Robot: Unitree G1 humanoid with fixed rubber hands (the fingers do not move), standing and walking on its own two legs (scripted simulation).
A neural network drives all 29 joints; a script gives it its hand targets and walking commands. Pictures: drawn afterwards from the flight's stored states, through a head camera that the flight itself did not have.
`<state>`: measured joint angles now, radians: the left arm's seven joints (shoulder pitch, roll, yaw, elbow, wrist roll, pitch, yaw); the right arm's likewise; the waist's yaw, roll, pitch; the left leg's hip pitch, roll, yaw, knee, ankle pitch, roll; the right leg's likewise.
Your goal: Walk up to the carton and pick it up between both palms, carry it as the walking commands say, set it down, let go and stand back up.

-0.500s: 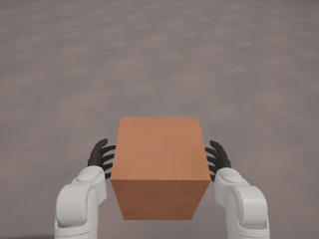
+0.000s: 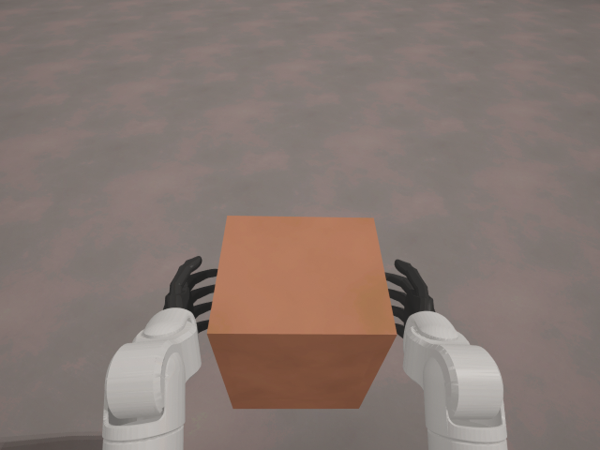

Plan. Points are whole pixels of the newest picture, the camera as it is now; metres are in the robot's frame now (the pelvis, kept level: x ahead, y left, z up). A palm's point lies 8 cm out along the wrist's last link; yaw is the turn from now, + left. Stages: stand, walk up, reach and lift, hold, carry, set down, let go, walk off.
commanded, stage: carry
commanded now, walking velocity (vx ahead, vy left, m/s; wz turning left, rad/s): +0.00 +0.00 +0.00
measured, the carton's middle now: (298, 320) +0.30 +0.00 +0.03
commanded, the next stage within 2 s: hold in 0.58 s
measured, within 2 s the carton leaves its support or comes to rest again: neither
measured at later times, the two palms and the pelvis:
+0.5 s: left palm (185, 315) +0.27 +0.14 +0.10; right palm (418, 320) +0.26 -0.14 +0.09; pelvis +0.00 +0.00 +0.00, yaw +0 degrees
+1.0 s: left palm (199, 311) +0.30 +0.13 +0.06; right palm (406, 314) +0.29 -0.14 +0.05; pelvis +0.00 +0.00 +0.00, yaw +3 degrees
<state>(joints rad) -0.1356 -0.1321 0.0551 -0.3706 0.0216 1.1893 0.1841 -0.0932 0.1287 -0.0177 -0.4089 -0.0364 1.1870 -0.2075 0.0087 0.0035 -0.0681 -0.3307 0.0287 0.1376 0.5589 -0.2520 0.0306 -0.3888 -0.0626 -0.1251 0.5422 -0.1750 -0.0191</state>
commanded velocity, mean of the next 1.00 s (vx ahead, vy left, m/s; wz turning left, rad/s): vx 0.00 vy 0.00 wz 0.00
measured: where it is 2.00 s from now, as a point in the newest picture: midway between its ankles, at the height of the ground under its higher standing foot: outside the picture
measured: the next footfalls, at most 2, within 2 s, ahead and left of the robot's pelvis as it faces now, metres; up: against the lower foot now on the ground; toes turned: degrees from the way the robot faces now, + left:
none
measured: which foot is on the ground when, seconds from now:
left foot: down 0.00-1.00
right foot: down 0.00-1.00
